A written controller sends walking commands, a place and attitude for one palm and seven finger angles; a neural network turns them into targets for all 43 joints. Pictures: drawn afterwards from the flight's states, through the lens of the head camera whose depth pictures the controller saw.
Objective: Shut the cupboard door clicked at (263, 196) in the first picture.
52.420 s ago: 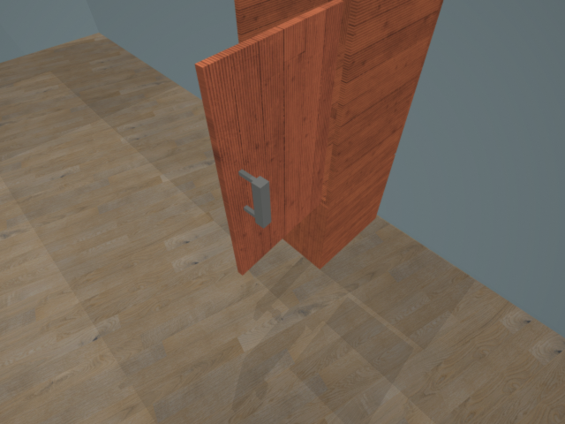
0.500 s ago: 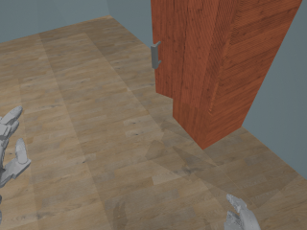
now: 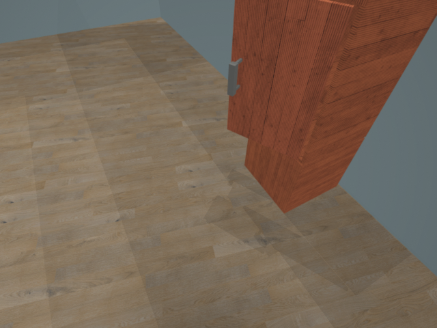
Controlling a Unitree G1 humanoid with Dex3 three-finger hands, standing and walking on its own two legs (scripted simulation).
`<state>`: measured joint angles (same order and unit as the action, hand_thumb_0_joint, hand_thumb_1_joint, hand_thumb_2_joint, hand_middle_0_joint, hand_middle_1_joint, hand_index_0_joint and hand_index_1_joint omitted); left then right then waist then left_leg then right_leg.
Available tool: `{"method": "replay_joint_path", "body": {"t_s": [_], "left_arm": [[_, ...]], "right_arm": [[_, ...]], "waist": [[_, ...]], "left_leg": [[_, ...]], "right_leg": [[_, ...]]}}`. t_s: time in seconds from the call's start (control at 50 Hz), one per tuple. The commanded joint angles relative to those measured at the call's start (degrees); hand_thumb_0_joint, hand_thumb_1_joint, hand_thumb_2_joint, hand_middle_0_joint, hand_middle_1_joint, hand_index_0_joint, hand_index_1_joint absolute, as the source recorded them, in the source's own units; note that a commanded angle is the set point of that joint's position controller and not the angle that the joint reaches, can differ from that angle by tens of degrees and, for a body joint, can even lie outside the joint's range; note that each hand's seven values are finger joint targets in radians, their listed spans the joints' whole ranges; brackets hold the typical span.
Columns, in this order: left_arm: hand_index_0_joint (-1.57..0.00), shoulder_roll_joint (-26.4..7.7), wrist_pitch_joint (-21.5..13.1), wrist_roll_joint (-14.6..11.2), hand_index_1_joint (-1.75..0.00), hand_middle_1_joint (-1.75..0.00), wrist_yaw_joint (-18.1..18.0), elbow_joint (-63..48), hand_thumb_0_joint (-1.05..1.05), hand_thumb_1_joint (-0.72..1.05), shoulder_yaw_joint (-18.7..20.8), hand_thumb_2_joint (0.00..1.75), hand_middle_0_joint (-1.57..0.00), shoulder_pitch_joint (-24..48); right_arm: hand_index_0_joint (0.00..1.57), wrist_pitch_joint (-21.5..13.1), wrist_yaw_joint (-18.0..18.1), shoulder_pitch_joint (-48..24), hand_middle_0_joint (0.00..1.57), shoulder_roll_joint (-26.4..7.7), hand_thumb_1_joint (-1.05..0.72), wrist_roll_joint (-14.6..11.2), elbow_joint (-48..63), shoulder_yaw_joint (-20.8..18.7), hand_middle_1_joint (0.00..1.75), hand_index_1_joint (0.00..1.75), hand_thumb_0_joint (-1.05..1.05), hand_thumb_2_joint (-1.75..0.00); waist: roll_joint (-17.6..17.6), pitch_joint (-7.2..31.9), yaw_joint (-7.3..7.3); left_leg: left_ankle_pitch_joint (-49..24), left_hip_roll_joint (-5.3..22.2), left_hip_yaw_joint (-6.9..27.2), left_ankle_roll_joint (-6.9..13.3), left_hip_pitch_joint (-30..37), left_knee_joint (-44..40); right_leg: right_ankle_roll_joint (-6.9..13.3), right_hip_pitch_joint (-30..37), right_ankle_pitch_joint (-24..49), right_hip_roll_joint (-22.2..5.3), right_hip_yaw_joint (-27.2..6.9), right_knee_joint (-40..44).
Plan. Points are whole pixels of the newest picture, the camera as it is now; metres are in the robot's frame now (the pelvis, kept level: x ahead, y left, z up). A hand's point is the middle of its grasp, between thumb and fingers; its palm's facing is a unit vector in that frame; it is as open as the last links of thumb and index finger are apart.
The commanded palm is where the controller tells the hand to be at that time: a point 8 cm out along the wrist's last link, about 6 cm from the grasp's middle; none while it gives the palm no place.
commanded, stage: let the arm hang, fingers relaxed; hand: left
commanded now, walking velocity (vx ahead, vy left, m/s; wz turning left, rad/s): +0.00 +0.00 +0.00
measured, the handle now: (235, 76) +0.97 -0.01 -0.05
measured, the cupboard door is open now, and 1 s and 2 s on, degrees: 28 28 28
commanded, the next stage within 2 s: look to check the result in 0.54 s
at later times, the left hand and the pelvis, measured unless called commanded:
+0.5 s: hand out of the picture +0.04 +0.20 -0.17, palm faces -0.02 -0.98 -0.21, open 7.4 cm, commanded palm none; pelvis +0.00 +0.01 +0.00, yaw -2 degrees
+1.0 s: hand out of the picture +0.08 +0.25 -0.15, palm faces -0.02 -0.95 -0.32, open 7.4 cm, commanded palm none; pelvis +0.03 +0.01 +0.01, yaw -1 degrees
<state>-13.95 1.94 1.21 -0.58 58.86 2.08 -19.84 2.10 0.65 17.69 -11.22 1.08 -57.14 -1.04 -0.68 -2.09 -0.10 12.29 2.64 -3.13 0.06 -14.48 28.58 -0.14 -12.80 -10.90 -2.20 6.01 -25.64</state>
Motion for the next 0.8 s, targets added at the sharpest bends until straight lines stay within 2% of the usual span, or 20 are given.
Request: {"method": "replay_joint_path", "body": {"t_s": [0.0,0.14,0.26,0.44,0.52,0.64,0.78], "left_arm": [[-0.2,-6.12,-1.9,0.01,-0.3,-0.3,-0.09,-1.77,0.0,0.9,1.05,0.9,-0.2,2.6],[-0.2,-6.25,-2.04,0.07,-0.3,-0.3,-0.43,1.3,0.0,0.9,0.98,0.9,-0.2,1.71],[-0.2,-6.67,-2.24,0.14,-0.3,-0.3,-0.6,2.18,0.0,0.9,0.95,0.9,-0.2,2.07],[-0.2,-6.93,-2.52,0.06,-0.3,-0.3,-0.6,2.78,0.0,0.9,0.94,0.9,-0.2,4.05],[-0.2,-7.48,-2.67,0.02,-0.3,-0.3,-0.53,2.77,0.0,0.9,1.05,0.9,-0.2,5.04],[-0.2,-9.06,-3.11,-0.08,-0.3,-0.3,-0.47,2.85,0.0,0.9,1.2,0.9,-0.2,6.69],[-0.2,-10.94,-3.32,-0.19,-0.3,-0.3,-0.37,2.96,0.0,0.9,1.08,0.9,-0.2,8.57]], "right_arm": [[0.2,-1.52,0.52,0.94,0.2,-7.8,-0.9,0.24,1.17,-1.6,0.3,0.3,0.0,-0.9],[0.2,-1.98,0.49,0.73,0.2,-8.01,-0.9,0.16,-1.72,-1.59,0.3,0.3,0.0,-0.9],[0.2,-2.38,0.44,0.03,0.2,-8.12,-0.9,-0.03,-2.97,-1.57,0.3,0.3,0.0,-0.9],[0.2,-2.63,0.49,-1.28,0.2,-8.38,-0.9,0.04,-3.81,-1.59,0.3,0.3,0.0,-0.9],[0.2,-2.78,0.51,-2.16,0.2,-9.24,-0.9,-0.02,-3.68,-1.73,0.3,0.3,0.0,-0.9],[0.2,-3.21,0.56,-3.63,0.2,-11.08,-0.9,-0.2,-3.75,-1.94,0.3,0.3,0.0,-0.9],[0.2,-3.19,0.43,-5.84,0.2,-13.05,-0.9,-0.26,-3.83,-1.94,0.3,0.3,0.0,-0.9]], "waist": [[3.5,-2.88,0.78],[3.06,-3.02,0.21],[0.49,-3.25,-0.2],[-1.17,-2.95,0.01],[-0.54,-2.12,-0.03],[-0.09,0.49,0.09],[0.77,0.6,0.24]], "left_leg": [[9.72,3.29,4.89,1.63,-0.94,-9.13],[10.17,3.69,5.1,1.94,-1.26,-11.37],[9.24,3.85,5.19,1.8,-1.66,-12.71],[7.31,3.64,4.73,1.33,-0.83,-13.21],[6.01,3.77,4.82,1.34,0.0,-13.01],[-0.45,4.22,4.71,1.41,2.84,-12.05],[-3.29,4.57,4.8,1.36,4.56,-12.07]], "right_leg": [[2.61,-4.1,-13.05,-4.0,-7.2,9.1],[2.07,-3.12,-10.77,-3.69,-7.18,8.13],[1.97,-1.28,-7.25,-3.66,-6.91,7.23],[1.93,0.26,-4.99,-4.17,-6.99,7.69],[1.99,1.0,-3.97,-4.36,-6.95,7.78],[2.07,2.77,0.23,-4.74,-6.91,7.64],[2.12,3.28,1.69,-5.18,-6.97,8.45]]}}
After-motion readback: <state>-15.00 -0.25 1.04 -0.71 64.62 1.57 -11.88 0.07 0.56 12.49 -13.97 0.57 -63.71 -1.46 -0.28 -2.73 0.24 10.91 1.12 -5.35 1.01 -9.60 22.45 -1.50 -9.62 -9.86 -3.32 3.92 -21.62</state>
